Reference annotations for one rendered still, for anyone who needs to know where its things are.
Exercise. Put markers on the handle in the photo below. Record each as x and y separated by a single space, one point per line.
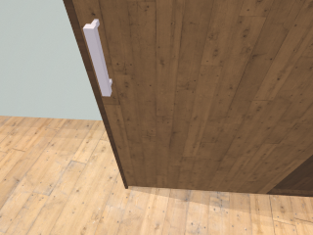
96 52

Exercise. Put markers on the wardrobe door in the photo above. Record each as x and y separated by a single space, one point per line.
300 179
207 95

